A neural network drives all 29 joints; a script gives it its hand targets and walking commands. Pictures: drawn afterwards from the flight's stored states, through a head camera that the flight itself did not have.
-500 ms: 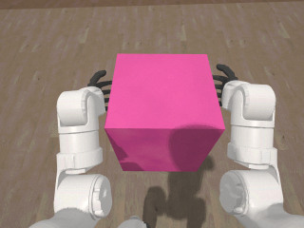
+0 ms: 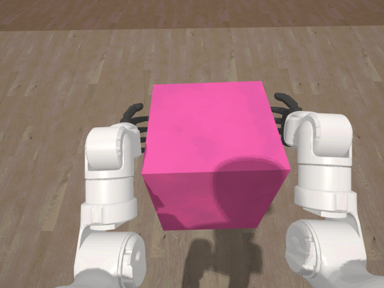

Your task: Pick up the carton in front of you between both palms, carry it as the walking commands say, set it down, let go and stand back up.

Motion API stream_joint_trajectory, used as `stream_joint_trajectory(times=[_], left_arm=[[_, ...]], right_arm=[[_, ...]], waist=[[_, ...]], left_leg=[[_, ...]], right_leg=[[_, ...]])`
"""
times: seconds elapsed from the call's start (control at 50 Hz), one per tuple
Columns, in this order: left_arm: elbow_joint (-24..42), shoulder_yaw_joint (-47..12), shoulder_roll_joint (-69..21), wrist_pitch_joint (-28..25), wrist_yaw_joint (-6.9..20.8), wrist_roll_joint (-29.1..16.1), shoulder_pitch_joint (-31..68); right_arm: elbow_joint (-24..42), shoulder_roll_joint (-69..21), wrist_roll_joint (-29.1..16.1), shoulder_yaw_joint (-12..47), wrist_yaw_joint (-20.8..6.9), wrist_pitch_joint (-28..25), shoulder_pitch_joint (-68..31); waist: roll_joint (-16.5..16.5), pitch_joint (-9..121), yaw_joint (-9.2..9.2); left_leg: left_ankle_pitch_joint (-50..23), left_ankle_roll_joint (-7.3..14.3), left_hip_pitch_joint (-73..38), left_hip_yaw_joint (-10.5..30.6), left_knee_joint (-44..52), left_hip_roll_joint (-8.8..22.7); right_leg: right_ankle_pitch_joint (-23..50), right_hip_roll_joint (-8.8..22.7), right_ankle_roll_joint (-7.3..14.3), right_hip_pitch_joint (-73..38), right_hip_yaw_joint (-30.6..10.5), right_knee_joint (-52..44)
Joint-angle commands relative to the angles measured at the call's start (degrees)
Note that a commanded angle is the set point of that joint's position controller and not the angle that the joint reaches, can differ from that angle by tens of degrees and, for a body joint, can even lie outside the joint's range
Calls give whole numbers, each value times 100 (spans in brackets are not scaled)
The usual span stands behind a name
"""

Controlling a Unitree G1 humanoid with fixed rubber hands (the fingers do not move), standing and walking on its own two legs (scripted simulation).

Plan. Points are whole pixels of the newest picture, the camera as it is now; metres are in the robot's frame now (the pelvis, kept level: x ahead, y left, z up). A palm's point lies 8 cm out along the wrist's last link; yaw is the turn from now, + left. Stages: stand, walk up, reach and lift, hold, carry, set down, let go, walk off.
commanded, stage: carry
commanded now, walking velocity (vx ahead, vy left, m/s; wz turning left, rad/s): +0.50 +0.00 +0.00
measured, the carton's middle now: (208, 161) +0.37 +0.02 +0.07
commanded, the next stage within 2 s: none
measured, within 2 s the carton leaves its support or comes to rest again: neither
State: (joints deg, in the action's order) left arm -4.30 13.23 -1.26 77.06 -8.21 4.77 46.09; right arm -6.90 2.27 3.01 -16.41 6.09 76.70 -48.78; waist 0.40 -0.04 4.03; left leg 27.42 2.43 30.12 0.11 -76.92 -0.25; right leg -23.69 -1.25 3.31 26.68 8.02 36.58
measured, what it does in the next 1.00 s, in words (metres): climbs: left foot 0.04 m higher, then right foot 0.04 m higher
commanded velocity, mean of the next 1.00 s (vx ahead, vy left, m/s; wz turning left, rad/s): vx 0.50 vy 0.00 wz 0.00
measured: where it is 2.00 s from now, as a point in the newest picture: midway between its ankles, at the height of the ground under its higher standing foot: (204, 100)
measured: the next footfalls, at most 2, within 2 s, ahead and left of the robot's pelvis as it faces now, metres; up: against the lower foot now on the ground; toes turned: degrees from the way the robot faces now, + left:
left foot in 0.26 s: +0.36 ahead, +0.12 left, +0.04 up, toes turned +7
right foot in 0.64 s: +0.60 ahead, -0.08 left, +0.08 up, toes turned -7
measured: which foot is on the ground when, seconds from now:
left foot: up 0.00-0.24, down 0.26-0.64, up 0.66-1.00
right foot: down 0.00-0.28, up 0.30-0.62, down 0.64-1.00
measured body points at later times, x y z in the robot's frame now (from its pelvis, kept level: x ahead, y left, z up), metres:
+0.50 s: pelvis +0.31 +0.04 +0.06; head +0.36 +0.04 +0.50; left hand +0.72 +0.15 +0.20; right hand +0.68 -0.15 +0.20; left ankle +0.31 +0.12 -0.67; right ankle +0.35 -0.08 -0.57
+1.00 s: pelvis +0.64 +0.02 +0.10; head +0.67 +0.03 +0.55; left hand +1.02 +0.21 +0.27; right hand +1.05 -0.09 +0.27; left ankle +0.79 +0.13 -0.58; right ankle +0.55 -0.07 -0.63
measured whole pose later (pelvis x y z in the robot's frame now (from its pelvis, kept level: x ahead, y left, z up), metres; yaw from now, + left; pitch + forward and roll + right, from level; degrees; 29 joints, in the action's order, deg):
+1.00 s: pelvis +0.64 +0.02 +0.10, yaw +1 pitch +5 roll +1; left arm -5.8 14.5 0.6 77.2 -10.1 1.5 50.3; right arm -4.1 0.5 6.4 -18.2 6.1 78.6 -50.7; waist -1.4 1.5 5.7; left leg 22.5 3.2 41.6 -6.0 -47.1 1.6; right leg -31.5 1.8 0.3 9.5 6.9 27.3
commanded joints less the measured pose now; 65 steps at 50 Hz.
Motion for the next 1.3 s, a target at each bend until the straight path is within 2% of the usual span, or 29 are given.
stream_joint_trajectory(times=[0.0,0.08,0.16,0.22,0.24,0.26,0.28,0.32,0.34,0.38,0.5,0.56,0.6,0.62,0.64,0.66,0.68,0.72,0.76,0.84,0.94,1.0,1.02,1.04,1.06,1.1,1.12,1.16,1.28], left_arm=[[1322,-3736,-6402,-207,1391,-3239,5563],[1536,-3650,-6354,-162,1437,-3500,5873],[862,-3476,-6157,-74,1478,-3306,5353],[262,-3320,-6125,-52,1513,-3105,5065],[115,-3277,-6120,-53,1523,-3020,4995],[20,-3193,-6166,-46,1549,-2936,4987],[-18,-3127,-6137,-53,1557,-2836,5092],[-2,-2971,-6101,-125,1464,-2646,5000],[61,-2913,-6072,-145,1399,-2547,4887],[297,-2791,-5947,-182,1241,-2353,4760],[817,-2786,-5397,-151,900,-1951,4638],[595,-2900,-5229,-63,913,-1882,4404],[209,-2931,-5301,-38,999,-1907,4217],[-63,-2907,-5339,-52,1051,-1950,4095],[-217,-2901,-5334,-92,1105,-1970,4000],[-255,-2927,-5487,-146,1155,-2001,4029],[-30,-2982,-5614,-152,1212,-2177,4214],[444,-3321,-6156,-169,1313,-2711,4898],[943,-3521,-6461,-206,1377,-3134,5501],[1395,-3566,-6524,-182,1435,-3525,5985],[687,-3382,-6254,-57,1469,-3317,5388],[96,-3255,-6223,-24,1501,-3105,5094],[-31,-3186,-6192,-24,1520,-3010,5057],[-162,-3076,-6252,-5,1544,-2900,5018],[-181,-3002,-6185,-40,1524,-2792,5150],[-223,-2832,-6136,-96,1439,-2584,4940],[-172,-2758,-6105,-125,1380,-2480,4815],[85,-2656,-6012,-160,1239,-2339,4784],[539,-2669,-5494,-88,916,-1995,4701]], right_arm=[[535,-6098,-2051,3179,-1126,-82,-4085],[831,-5676,-1724,3004,-867,-86,-4165],[439,-5432,-1508,3035,-821,9,-3871],[-75,-5594,-1592,3100,-927,20,-3733],[-270,-5658,-1662,3067,-973,-13,-3604],[-336,-5691,-1703,3067,-1026,-67,-3561],[-346,-5907,-1838,3085,-1070,-128,-3665],[235,-6330,-2316,3381,-1165,-154,-4333],[584,-6535,-2591,3540,-1203,-189,-4719],[1120,-6821,-3034,3780,-1260,-209,-5349],[1479,-6604,-3253,3806,-1281,-126,-5288],[1039,-6366,-3018,3717,-1284,-48,-4832],[639,-6288,-2871,3664,-1307,-17,-4575],[423,-6281,-2795,3644,-1328,-8,-4433],[312,-6287,-2745,3580,-1360,-2,-4475],[240,-6269,-2633,3496,-1398,-10,-4559],[190,-6342,-2549,3414,-1398,-51,-4638],[168,-6348,-2386,3243,-1317,-74,-4406],[320,-6283,-2192,3076,-1182,-95,-4297],[803,-5858,-1893,2943,-906,-102,-4429],[413,-5487,-1615,2969,-829,29,-4067],[-207,-5639,-1701,2992,-952,28,-3827],[-325,-5672,-1765,2966,-1007,-4,-3723],[-435,-5767,-1808,2984,-1049,-80,-3789],[-318,-5978,-1986,3043,-1103,-96,-3905],[270,-6429,-2469,3344,-1204,-150,-4625],[598,-6641,-2725,3508,-1242,-181,-5017],[1068,-6856,-3103,3666,-1300,-204,-5582],[1261,-6649,-3264,3648,-1306,-93,-5469]], waist=[[-319,3238,50],[-524,2988,56],[-752,2685,64],[-742,3030,-543],[-459,3564,-943],[957,4355,-1043],[1830,4012,-1146],[372,3354,-1008],[17,3225,-936],[152,3304,-727],[499,3042,-803],[758,2854,-801],[638,3093,-392],[367,3577,-113],[-650,4359,146],[-1976,4123,288],[-1364,3622,202],[-152,3265,214],[-267,3252,76],[-526,3047,34],[-824,2725,2],[-513,3394,-801],[143,4048,-1124],[1923,4287,-1070],[1465,3831,-1025],[118,3250,-995],[-8,3213,-888],[252,3302,-733],[540,2986,-805]], left_leg=[[-248,104,1963,153,-161,213],[-195,42,2199,-174,660,292],[-599,17,892,-689,2815,150],[-872,273,-1681,-1586,3961,-604],[-1005,456,-3401,-1059,4071,-382],[596,1283,-4778,2189,4765,1396],[-571,1812,-5135,4232,5662,1873],[-2570,1752,-4641,3174,4977,1852],[-2864,1498,-4332,2658,4847,1734],[-2099,1109,-4049,2063,5027,1472],[-1811,1146,-3588,1108,5483,1434],[-2412,901,-3026,379,5530,1283],[-4096,623,-2527,-257,4446,1126],[-4667,319,-1924,-627,3402,938],[-2834,-63,-408,-580,1811,551],[367,-189,1162,-317,663,-358],[523,-100,1873,126,-330,-245],[66,-17,2212,241,-679,69],[-158,64,2037,192,-272,219],[-108,49,2181,-124,478,294],[-530,23,502,-833,3042,86],[-942,352,-2771,-1451,4031,-581],[-1,747,-4485,354,4358,459],[92,1616,-5254,3578,5279,1840],[-663,1772,-5219,4190,5598,1948],[-2690,1576,-4572,2948,4921,1814],[-2795,1355,-4344,2514,4888,1683],[-2002,1064,-4129,2012,5093,1489],[-1759,1099,-3499,942,5577,1427]], right_leg=[[2137,1624,879,-4079,-2659,-1100],[1730,1651,1078,-3805,-2216,-1472],[2215,1417,827,-3000,-1257,-1655],[4338,1214,389,-2139,-399,-281],[4323,1019,94,-1320,-167,751],[2242,520,-322,151,-252,2556],[-789,-384,-370,1549,-614,3879],[-579,47,-142,2352,-1133,5089],[-491,208,-94,2411,-1116,4942],[-291,333,-47,2193,-1092,4360],[-57,476,-107,1969,-608,2359],[237,126,-46,687,59,773],[679,-439,110,-1164,777,-95],[758,-344,263,-2794,533,-226],[-785,1246,925,-4466,-2277,-721],[-156,2024,1569,-5074,-4591,-1514],[758,2048,1620,-4932,-4649,-1464],[2550,1882,1293,-4407,-3429,-879],[2032,1675,945,-4058,-2803,-1050],[1408,1668,1075,-3707,-2343,-1446],[1953,1421,761,-2731,-1161,-1628],[4359,1073,220,-1615,-208,262],[2919,858,-132,-343,-199,1701],[-346,-67,-347,1174,-355,3133],[-929,-184,-262,2020,-916,4288],[-592,154,-140,2463,-1068,4880],[-445,267,-100,2445,-1094,4678],[-351,332,-54,2224,-1012,4160],[32,482,-107,1791,-529,2029]])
